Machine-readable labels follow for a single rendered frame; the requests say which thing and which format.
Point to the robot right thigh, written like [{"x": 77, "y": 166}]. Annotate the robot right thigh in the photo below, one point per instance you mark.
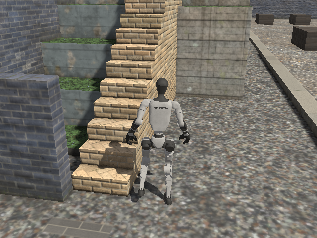
[{"x": 169, "y": 150}]

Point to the robot right hand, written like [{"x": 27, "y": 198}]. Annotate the robot right hand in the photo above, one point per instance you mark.
[{"x": 187, "y": 138}]

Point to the robot left hand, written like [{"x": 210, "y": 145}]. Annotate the robot left hand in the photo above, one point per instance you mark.
[{"x": 130, "y": 138}]

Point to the robot right forearm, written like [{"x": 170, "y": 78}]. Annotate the robot right forearm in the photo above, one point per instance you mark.
[{"x": 184, "y": 129}]

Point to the humanoid robot head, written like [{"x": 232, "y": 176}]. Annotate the humanoid robot head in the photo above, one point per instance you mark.
[{"x": 161, "y": 85}]

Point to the robot left forearm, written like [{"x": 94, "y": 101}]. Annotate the robot left forearm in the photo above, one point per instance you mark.
[{"x": 133, "y": 128}]

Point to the right robot upper arm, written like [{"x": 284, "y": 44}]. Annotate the right robot upper arm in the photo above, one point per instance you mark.
[{"x": 178, "y": 113}]

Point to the left robot upper arm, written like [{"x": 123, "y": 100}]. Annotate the left robot upper arm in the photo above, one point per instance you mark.
[{"x": 141, "y": 111}]

